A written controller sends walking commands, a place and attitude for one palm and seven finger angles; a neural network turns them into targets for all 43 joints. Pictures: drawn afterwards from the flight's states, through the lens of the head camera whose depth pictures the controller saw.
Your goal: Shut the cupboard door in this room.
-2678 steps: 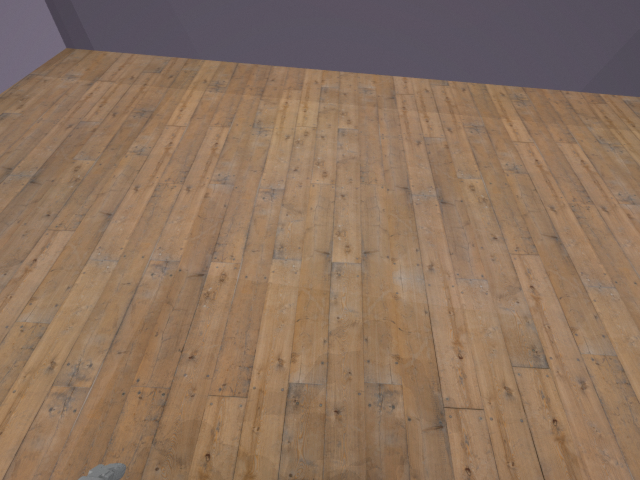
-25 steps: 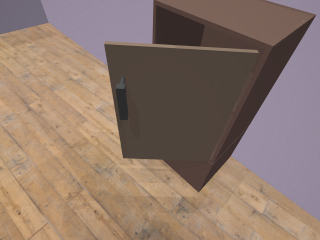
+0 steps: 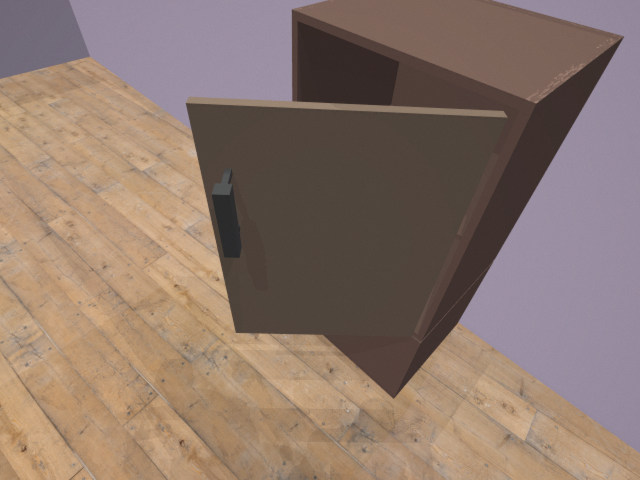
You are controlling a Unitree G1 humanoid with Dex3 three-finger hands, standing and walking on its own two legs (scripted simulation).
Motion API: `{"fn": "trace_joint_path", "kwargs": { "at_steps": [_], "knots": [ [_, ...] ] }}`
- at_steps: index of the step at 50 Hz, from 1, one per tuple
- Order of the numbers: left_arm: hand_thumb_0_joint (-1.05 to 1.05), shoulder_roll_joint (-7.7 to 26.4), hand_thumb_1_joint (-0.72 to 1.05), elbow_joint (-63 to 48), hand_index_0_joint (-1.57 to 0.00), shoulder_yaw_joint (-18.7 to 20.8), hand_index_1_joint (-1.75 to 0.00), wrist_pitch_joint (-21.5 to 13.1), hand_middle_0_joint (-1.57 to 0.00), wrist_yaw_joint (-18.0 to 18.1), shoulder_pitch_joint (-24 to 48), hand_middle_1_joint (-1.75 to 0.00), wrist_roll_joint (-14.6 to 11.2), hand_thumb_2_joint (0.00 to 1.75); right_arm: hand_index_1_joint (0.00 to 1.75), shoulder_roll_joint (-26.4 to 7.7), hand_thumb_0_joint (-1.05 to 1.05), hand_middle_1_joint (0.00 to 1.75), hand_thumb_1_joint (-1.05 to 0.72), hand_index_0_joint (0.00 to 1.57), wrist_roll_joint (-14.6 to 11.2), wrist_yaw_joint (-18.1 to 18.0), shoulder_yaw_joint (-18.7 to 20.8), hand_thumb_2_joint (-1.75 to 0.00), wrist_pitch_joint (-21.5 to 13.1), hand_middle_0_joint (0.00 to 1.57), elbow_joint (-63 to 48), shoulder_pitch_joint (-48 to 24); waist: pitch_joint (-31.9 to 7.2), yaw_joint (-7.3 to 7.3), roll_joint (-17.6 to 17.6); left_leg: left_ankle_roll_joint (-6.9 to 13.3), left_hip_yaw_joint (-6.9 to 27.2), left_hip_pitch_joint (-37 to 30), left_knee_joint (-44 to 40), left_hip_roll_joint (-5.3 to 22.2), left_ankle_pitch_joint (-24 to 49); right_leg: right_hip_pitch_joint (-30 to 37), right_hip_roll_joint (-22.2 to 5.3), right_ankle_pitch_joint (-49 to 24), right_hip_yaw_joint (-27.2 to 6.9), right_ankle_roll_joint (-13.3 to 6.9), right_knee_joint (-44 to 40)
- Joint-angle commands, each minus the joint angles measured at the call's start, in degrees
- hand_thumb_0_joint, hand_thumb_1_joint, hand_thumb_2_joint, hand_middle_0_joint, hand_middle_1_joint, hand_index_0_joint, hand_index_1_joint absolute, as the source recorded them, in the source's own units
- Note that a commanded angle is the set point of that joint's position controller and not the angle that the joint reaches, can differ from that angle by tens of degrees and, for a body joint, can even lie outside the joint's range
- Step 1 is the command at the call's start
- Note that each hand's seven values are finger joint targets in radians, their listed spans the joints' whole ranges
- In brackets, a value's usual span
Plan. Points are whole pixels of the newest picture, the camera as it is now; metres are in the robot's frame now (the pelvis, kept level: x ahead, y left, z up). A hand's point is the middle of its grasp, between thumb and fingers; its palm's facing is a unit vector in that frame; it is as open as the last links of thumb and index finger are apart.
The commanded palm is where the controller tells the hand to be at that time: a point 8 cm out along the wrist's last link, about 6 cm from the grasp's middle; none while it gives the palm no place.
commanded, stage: come to a stop and stand still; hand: left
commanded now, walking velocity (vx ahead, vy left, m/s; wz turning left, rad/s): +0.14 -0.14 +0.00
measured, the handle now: (230, 213) +0.48 +0.18 +0.05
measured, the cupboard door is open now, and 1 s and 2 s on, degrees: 45 45 45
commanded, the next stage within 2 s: look again from close up in 0.98 s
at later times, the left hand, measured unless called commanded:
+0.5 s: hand out of the picture +0.02 +0.15 -0.18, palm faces +0.07 -0.99 -0.13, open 7.3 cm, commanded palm none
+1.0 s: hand out of the picture +0.00 +0.18 -0.17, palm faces +0.01 -0.97 -0.23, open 7.4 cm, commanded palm none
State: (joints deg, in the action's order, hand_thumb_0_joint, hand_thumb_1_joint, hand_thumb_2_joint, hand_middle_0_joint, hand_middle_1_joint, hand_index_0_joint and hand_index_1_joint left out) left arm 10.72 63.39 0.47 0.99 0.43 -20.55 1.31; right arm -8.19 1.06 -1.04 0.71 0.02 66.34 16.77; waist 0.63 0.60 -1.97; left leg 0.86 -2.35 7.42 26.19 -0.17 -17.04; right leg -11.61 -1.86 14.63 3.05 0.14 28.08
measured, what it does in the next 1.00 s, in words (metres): stands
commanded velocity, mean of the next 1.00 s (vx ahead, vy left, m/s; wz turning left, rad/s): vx -0.02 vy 0.00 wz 0.00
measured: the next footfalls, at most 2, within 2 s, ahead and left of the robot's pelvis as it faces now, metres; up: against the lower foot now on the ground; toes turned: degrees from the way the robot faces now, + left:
none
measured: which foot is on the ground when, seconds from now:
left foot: down 0.00-1.00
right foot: down 0.00-1.00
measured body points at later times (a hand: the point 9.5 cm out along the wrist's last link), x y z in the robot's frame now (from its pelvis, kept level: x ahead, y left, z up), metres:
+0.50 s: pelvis +0.04 +0.00 +0.00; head +0.04 +0.03 +0.45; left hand +0.02 +0.21 -0.17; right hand +0.06 -0.23 -0.14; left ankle +0.01 +0.09 -0.74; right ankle +0.01 -0.12 -0.74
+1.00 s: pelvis +0.01 +0.00 +0.00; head +0.03 -0.02 +0.45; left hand +0.00 +0.23 -0.15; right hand +0.01 -0.21 -0.17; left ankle +0.01 +0.09 -0.74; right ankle +0.01 -0.12 -0.74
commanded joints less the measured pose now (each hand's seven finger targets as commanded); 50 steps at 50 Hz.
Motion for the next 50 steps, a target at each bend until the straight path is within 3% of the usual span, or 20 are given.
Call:
{"fn": "trace_joint_path", "kwargs": {
  "at_steps": [1, 2, 4, 6, 8, 9, 11, 12, 13, 15, 19, 27, 28, 29, 30, 31, 33, 36, 40, 50],
  "knots": [
    [0.0, 3.72, 0.9, -1.73, -0.2, 1.7, -0.3, -1.47, -0.2, 0.26, -5.86, -0.3, 0.18, 0.9, 0.3, -8.13, 0.0, 0.3, -0.9, 0.2, -0.23, -1.4, 2.28, -0.9, -1.7, 0.2, -2.23, 1.97, 4.77, 0.21, 1.09, 3.18, 5.96, 8.48, -1.95, 8.37, 1.13, 1.19, -3.59, -3.58, -4.53, -2.81, -2.78],
    [0.0, 4.37, 0.9, -1.5, -0.2, 2.01, -0.3, -1.56, -0.2, 0.39, -7.36, -0.3, 0.13, 0.9, 0.3, -6.88, 0.0, 0.3, -0.9, 0.2, -0.32, -1.53, 2.13, -0.9, -1.8, 0.2, -2.4, 2.15, 4.79, 0.63, -2.86, 2.4, 2.86, 10.93, 2.5, 6.34, 1.87, 3.72, -5.17, -5.8, -6.95, -4.01, -4.41],
    [0.0, 5.9, 0.9, -0.36, -0.2, 2.93, -0.3, -1.96, -0.2, 1.02, -11.25, -0.3, -0.12, 0.9, 0.3, -3.85, 0.0, 0.3, -0.9, 0.2, -0.37, -1.6, 1.62, -0.9, -1.8, 0.2, -3.16, 1.43, 2.79, 1.39, -9.8, 0.16, -3.66, 17.55, 15.24, 2.0, -5.9, 9.0, -12.86, -11.5, -16.68, -9.0, -9.48],
    [0.0, 3.76, 0.9, -0.44, -0.2, 2.54, -0.3, -2.38, -0.2, 1.84, -10.35, -0.3, 0.03, 0.9, 0.3, -2.56, 0.0, 0.3, -0.9, 0.2, -0.65, -1.69, 1.32, -0.9, -1.6, 0.2, -4.11, -1.67, 4.36, 1.5, -4.02, -0.33, -0.5, 19.56, 21.5, 3.68, -12.91, 7.54, -16.06, -25.13, -17.71, -13.29, -10.22],
    [0.0, 2.86, 0.9, -1.01, -0.2, 2.01, -0.3, -2.61, -0.2, 2.54, -6.66, -0.3, -0.03, 0.9, 0.3, -0.56, 0.0, 0.3, -0.9, 0.2, -1.23, -1.65, 0.82, -0.9, -1.47, 0.2, -2.82, 0.68, 2.51, -0.99, -0.79, -0.78, 0.24, 12.66, 11.65, 4.52, -7.86, 5.07, -14.23, -33.57, -12.13, -11.61, -6.4],
    [0.0, 2.69, 0.9, -1.38, -0.2, 1.69, -0.3, -2.55, -0.2, 2.56, -4.66, -0.3, -0.38, 0.9, 0.3, -0.15, 0.0, 0.3, -0.9, 0.2, -1.32, -1.62, 0.75, -0.9, -1.46, 0.2, -1.59, 3.08, 1.22, -2.35, 0.1, -0.95, -0.28, 5.77, 3.0, 4.47, 1.58, 2.12, -11.78, -32.24, -8.81, -8.98, -3.95],
    [0.0, -0.14, 0.9, -1.45, -0.2, 0.81, -0.3, -2.39, -0.2, 2.42, -4.94, -0.3, -0.93, 0.9, 0.3, -2.66, 0.0, 0.3, -0.9, 0.2, -0.96, -2.01, 0.89, -0.9, -2.06, 0.2, 0.02, 4.75, -0.94, -1.15, 4.31, 0.9, 2.76, -2.18, -1.15, 8.63, 27.88, -0.23, -4.68, -22.75, -3.51, -2.16, -2.97],
    [0.0, -0.67, 0.9, -1.25, -0.2, 0.76, -0.3, -1.91, -0.2, 2.73, -5.01, -0.3, -0.39, 0.9, 0.3, -3.35, 0.0, 0.3, -0.9, 0.2, -1.07, -2.06, 1.2, -0.9, -1.94, 0.2, 0.07, 4.22, 1.29, -0.88, 4.76, 1.82, 3.15, -0.63, -0.46, 9.79, 31.27, 0.48, -3.66, -16.28, -3.27, -1.0, -4.34],
    [0.0, -0.46, 0.9, -0.8, -0.2, 0.69, -0.3, -1.59, -0.2, 2.84, -4.92, -0.3, -0.44, 0.9, 0.3, -3.46, 0.0, 0.3, -0.9, 0.2, -1.11, -2.15, 0.97, -0.9, -1.97, 0.2, 0.07, 3.23, 2.81, -0.59, 7.46, 2.04, 3.53, 0.21, -0.79, 9.58, 34.9, 1.15, -3.87, -16.04, -3.02, -0.7, -4.32],
    [0.0, -0.27, 0.9, -0.2, -0.2, 0.61, -0.3, -1.51, -0.2, 2.94, -5.79, -0.3, -0.6, 0.9, 0.3, -3.32, 0.0, 0.3, -0.9, 0.2, -1.12, -2.51, 0.98, -0.9, -1.94, 0.2, -0.32, 2.56, 2.02, -0.3, 6.14, 1.88, 3.4, -1.05, -0.65, 9.28, 39.13, 2.47, -4.25, -19.56, -2.82, -0.73, -3.96],
    [0.0, -0.48, 0.9, -0.27, -0.2, 0.39, -0.3, -1.77, -0.2, 2.9, -5.2, -0.3, -0.59, 0.9, 0.3, -3.6, 0.0, 0.3, -0.9, 0.2, -0.96, -2.49, 1.05, -0.9, -1.84, 0.2, -0.53, 2.17, -0.48, -0.43, 2.43, 1.4, 2.99, -2.8, -2.13, 8.23, 33.12, 4.35, -5.25, -22.76, -2.85, -0.87, -5.31],
    [0.0, 0.4, 0.9, -0.35, -0.2, -0.07, -0.3, -1.66, -0.2, 2.57, -2.97, -0.3, -0.48, 0.9, 0.3, -3.81, 0.0, 0.3, -0.9, 0.2, -0.77, -1.67, 0.49, -0.9, -1.64, 0.2, -0.82, 0.75, 3.28, 0.09, 2.14, 1.12, 3.41, 0.72, -7.16, 7.27, 19.36, 4.6, -5.49, -14.09, -3.4, -0.72, -9.26],
    [0.0, 3.94, 0.9, 0.44, -0.2, -0.35, -0.3, -2.85, -0.2, 4.51, -3.51, -0.3, 0.52, 0.9, 0.3, -7.44, 0.0, 0.3, -0.9, 0.2, -1.19, -0.95, 0.16, -0.9, -2.2, 0.2, -5.59, -1.88, 5.32, 0.01, 5.98, -0.56, 2.62, 3.4, 3.56, 7.41, 34.15, -0.76, -6.87, -29.3, -5.55, -0.61, -5.64],
    [0.0, 5.1, 0.9, -2.17, -0.2, 0.03, -0.3, -3.01, -0.2, 3.97, -1.55, -0.3, -0.28, 0.9, 0.3, -5.88, 0.0, 0.3, -0.9, 0.2, -0.34, -0.65, 0.1, -0.9, -1.87, 0.2, -6.32, 1.27, 2.06, -1.49, 9.48, -0.28, 3.44, 3.84, 0.29, 6.46, 17.76, 1.31, -6.87, -12.74, -4.61, -2.73, -3.96],
    [0.0, 4.62, 0.9, -3.02, -0.2, -0.3, -0.3, -2.65, -0.2, 3.3, 0.05, -0.3, -0.34, 0.9, 0.3, -6.2, 0.0, 0.3, -0.9, 0.2, -0.17, -0.45, -0.04, -0.9, -1.87, 0.2, -7.04, 2.01, 1.65, -1.24, 9.79, 0.32, 4.73, 5.99, -2.31, 7.26, 11.93, -0.06, -4.82, -1.99, -3.77, -3.05, -3.09],
    [0.0, 3.81, 0.9, -3.45, -0.2, -0.48, -0.3, -2.35, -0.2, 2.83, -0.1, -0.3, -0.26, 0.9, 0.3, -6.72, 0.0, 0.3, -0.9, 0.2, -0.1, -0.38, -0.11, -0.9, -1.96, 0.2, -8.03, 2.22, 1.07, -1.09, 10.36, 1.28, 6.35, 6.65, -4.06, 7.79, 10.32, -0.28, -3.26, 0.91, -2.66, -2.81, -1.89],
    [0.0, 3.11, 0.9, -3.49, -0.2, -0.73, -0.3, -2.15, -0.2, 2.34, -0.37, -0.3, -0.3, 0.9, 0.3, -7.14, 0.0, 0.3, -0.9, 0.2, -0.04, -0.51, -0.36, -0.9, -2.2, 0.2, -9.16, 2.26, 0.3, -0.38, 9.17, 2.43, 7.38, 6.9, -5.44, 8.41, 11.0, 0.52, -2.04, 1.41, -1.64, -2.56, -0.63],
    [0.0, 2.73, 0.9, -3.57, -0.2, -0.99, -0.3, -1.66, -0.2, 1.88, 0.6, -0.3, -0.34, 0.9, 0.3, -7.75, 0.0, 0.3, -0.9, 0.2, -0.25, -0.42, -0.25, -0.9, -1.91, 0.2, -9.96, 2.0, 4.61, -0.39, 3.09, 2.81, 8.06, 9.48, -8.36, 7.9, 0.26, -1.44, -2.34, 2.63, -2.43, -2.4, -1.77],
    [0.0, 3.5, 0.9, -3.68, -0.2, -0.95, -0.3, -1.65, -0.2, 1.65, 0.91, -0.3, -0.38, 0.9, 0.3, -7.8, 0.0, 0.3, -0.9, 0.2, -0.2, -0.05, -0.38, -0.9, -1.76, 0.2, -9.38, 2.25, 6.62, -0.38, 1.53, 2.5, 7.35, 10.27, -10.45, 6.89, -5.47, -2.65, -3.06, 3.62, -3.55, -2.54, -2.95],
    [0.0, 3.81, 0.9, -2.4, -0.2, -0.88, -0.3, -2.41, -0.2, 1.78, 0.31, -0.3, -0.69, 0.9, 0.3, -6.13, 0.0, 0.3, -0.9, 0.2, -0.4, -0.12, -0.96, -0.9, -2.25, 0.2, -5.91, 3.61, 3.27, -0.59, 0.93, 1.93, 3.41, 4.22, -7.45, 5.9, 5.92, -2.49, -4.34, -1.68, -5.65, -2.57, -4.77]
  ]
}}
